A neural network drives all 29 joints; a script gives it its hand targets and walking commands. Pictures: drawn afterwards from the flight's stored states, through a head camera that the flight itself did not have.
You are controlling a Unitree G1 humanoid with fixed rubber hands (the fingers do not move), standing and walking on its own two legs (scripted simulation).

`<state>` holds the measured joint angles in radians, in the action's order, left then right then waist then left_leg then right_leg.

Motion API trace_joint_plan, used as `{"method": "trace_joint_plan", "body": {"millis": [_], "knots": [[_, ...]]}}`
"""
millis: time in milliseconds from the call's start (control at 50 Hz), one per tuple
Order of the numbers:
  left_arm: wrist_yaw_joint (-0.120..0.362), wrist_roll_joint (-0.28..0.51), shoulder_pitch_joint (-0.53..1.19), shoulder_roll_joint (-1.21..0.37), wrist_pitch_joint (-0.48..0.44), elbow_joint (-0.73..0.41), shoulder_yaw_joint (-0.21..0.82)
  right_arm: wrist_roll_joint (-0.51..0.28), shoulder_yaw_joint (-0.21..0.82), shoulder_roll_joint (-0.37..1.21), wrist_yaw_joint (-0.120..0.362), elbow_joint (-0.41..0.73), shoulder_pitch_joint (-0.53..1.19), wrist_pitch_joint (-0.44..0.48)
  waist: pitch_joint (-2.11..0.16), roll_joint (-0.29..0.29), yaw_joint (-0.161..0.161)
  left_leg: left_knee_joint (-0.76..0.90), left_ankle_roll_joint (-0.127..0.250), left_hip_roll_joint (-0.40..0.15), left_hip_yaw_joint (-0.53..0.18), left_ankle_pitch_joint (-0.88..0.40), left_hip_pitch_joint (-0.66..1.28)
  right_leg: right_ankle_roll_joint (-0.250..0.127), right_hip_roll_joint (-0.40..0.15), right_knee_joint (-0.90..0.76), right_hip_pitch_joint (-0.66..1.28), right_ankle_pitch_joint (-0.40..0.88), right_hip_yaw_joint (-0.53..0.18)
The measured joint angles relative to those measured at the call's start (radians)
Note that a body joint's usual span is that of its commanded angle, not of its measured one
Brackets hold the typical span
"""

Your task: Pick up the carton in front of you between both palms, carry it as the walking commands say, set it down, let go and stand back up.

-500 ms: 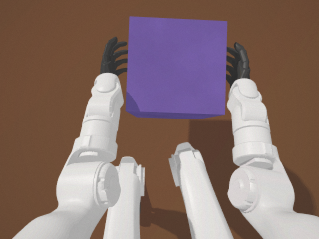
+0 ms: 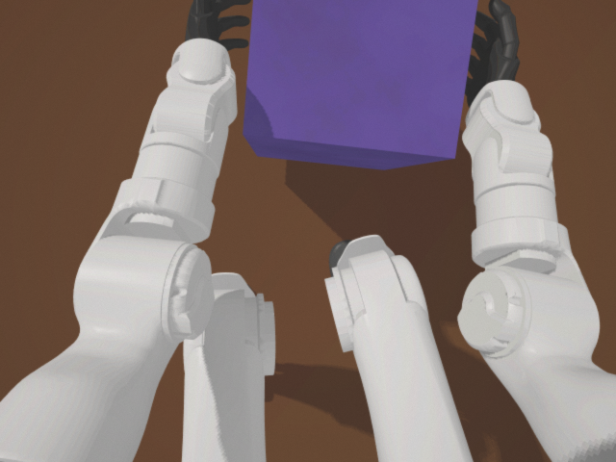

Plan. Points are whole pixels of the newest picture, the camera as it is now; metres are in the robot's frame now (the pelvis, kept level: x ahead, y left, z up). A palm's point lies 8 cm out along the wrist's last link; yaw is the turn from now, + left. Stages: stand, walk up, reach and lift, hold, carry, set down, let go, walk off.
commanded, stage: set down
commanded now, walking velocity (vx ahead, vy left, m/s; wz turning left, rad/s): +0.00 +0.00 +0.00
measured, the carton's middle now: (341, 77) +0.51 -0.14 -0.24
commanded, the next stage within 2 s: none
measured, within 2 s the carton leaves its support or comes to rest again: rests again in 1.06 s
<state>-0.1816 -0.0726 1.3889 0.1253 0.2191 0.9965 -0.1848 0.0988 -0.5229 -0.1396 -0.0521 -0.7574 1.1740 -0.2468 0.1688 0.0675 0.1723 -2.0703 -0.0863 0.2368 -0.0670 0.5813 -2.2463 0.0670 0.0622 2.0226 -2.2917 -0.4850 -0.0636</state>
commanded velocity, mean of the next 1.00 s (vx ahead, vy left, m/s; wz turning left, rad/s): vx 0.00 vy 0.00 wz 0.00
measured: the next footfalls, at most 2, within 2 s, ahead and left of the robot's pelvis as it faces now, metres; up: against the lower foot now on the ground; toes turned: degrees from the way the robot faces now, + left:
none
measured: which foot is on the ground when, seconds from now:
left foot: down 0.00-1.00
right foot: down 0.00-1.00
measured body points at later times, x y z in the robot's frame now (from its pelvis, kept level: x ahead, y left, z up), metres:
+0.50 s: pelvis +0.01 +0.01 -0.01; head +0.36 -0.04 +0.26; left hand +0.56 +0.02 -0.19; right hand +0.46 -0.27 -0.19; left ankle +0.10 +0.11 -0.37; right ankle +0.13 -0.13 -0.37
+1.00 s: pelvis +0.00 +0.01 -0.03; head +0.35 -0.03 +0.25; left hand +0.56 +0.02 -0.20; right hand +0.46 -0.27 -0.20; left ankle +0.10 +0.11 -0.37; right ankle +0.13 -0.13 -0.37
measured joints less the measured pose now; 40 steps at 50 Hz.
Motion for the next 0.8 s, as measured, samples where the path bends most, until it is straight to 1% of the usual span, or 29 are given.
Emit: {"method": "trace_joint_plan", "body": {"millis": [100, 360, 560, 580, 600, 660, 800], "knots": [[0.0, 0.015, -0.016, 0.014, -0.005, -0.001, 0.024, -0.006, 0.0, 0.003, 0.005, -0.022, 0.004, 0.011, -0.004, 0.0, -0.002, -0.026, 0.004, -0.008, -0.003, 0.019, -0.005, -0.003, -0.002, 0.017, -0.003, -0.014, 0.011], [0.015, -0.004, 0.019, 0.023, -0.03, 0.091, 0.003, 0.028, -0.003, -0.013, 0.044, -0.096, 0.012, 0.033, -0.005, 0.019, -0.003, -0.046, 0.03, -0.018, 0.015, 0.022, -0.021, 0.004, -0.016, 0.031, -0.009, -0.024, 0.01], [0.023, 0.027, 0.036, 0.049, -0.056, 0.135, 0.034, 0.022, 0.017, -0.027, 0.048, -0.144, 0.032, 0.057, 0.044, 0.026, -0.003, -0.069, 0.043, -0.03, 0.026, 0.025, -0.015, -0.002, -0.034, 0.052, 0.001, -0.028, 0.018], [0.026, 0.031, 0.037, 0.053, -0.06, 0.138, 0.037, 0.015, 0.022, -0.025, 0.06, -0.145, 0.034, 0.061, 0.048, 0.026, -0.002, -0.072, 0.043, -0.031, 0.027, 0.026, -0.014, -0.003, -0.036, 0.055, 0.002, -0.029, 0.019], [0.026, 0.033, 0.039, 0.059, -0.063, 0.144, 0.039, 0.015, 0.023, -0.023, 0.061, -0.149, 0.038, 0.064, 0.051, 0.026, 0.0, -0.075, 0.044, -0.032, 0.027, 0.026, -0.014, -0.003, -0.037, 0.057, 0.002, -0.03, 0.021], [0.042, 0.039, 0.046, 0.072, -0.069, 0.161, 0.042, 0.018, 0.022, -0.024, 0.068, -0.164, 0.048, 0.069, 0.055, 0.025, 0.004, -0.083, 0.046, -0.036, 0.029, 0.026, -0.016, -0.005, -0.041, 0.064, 0.002, -0.03, 0.024], [0.065, 0.025, 0.07, 0.083, -0.085, 0.202, 0.033, 0.034, 0.011, -0.036, 0.087, -0.203, 0.07, 0.084, 0.068, 0.023, 0.006, -0.095, 0.053, -0.046, 0.035, 0.02, -0.018, -0.007, -0.047, 0.073, 0.001, -0.023, 0.027]]}}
